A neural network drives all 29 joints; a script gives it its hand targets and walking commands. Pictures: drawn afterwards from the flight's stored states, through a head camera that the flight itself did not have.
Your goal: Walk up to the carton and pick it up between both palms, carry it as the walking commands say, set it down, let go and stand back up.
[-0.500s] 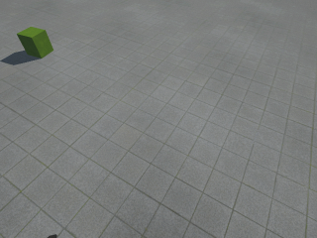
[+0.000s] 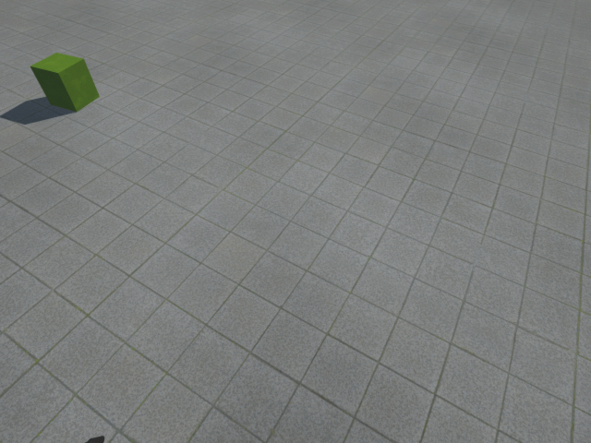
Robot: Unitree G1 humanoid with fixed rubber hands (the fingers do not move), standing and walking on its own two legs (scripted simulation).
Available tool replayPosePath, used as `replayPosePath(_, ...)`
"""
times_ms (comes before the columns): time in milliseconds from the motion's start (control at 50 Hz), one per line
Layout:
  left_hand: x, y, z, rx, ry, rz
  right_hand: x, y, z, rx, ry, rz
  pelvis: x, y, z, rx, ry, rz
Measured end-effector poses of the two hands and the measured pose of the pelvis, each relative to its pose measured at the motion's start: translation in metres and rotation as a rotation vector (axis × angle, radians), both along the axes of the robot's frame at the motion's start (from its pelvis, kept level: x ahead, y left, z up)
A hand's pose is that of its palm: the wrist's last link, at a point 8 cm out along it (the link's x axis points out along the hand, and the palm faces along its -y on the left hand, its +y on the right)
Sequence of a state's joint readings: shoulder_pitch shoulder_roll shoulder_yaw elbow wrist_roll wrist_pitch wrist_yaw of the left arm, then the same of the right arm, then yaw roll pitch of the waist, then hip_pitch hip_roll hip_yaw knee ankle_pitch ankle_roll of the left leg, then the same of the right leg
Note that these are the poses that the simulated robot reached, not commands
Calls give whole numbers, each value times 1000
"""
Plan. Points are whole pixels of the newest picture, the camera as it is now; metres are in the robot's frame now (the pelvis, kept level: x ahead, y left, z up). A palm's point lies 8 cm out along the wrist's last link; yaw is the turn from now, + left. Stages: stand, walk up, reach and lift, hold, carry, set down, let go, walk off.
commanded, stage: walk up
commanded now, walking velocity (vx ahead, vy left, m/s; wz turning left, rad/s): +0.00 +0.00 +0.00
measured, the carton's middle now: (66, 82) +2.16 +1.44 -0.66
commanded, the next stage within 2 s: none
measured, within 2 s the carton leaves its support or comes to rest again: neither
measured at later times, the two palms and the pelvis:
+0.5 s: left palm out of the picture +0.09 +0.48 -0.12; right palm (427, 327) +0.32 -0.21 -0.07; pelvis +0.09 +0.10 -0.03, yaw +15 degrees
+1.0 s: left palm out of the picture +0.18 +0.54 -0.09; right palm (305, 212) +0.60 -0.01 -0.11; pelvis +0.31 +0.20 -0.03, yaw +28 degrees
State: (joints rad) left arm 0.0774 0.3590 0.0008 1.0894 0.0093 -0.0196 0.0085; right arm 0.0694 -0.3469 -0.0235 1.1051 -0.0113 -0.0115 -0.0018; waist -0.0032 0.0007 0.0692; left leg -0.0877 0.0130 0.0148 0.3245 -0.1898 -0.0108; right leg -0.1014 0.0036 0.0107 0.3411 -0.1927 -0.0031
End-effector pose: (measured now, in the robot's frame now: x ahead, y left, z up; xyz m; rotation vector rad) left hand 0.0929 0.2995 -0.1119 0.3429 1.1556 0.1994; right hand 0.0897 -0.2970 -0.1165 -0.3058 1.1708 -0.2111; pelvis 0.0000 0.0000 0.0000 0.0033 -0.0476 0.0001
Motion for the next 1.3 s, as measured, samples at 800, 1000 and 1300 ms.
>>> replayPosePath(800, 97, 196, 13, 138, -148, 296, 342, 159, -14, 7, -133, 433, 224, 141, -37, -29, 16, 367)
replayPosePath(1000, 87, 245, 25, 187, -49, 469, 511, 284, 5, 53, -190, 662, 308, 197, -28, -70, 14, 485)
replayPosePath(1300, 260, 345, -15, 53, -84, 478, 646, 385, 20, -28, -238, 625, 452, 312, -33, 49, 57, 547)
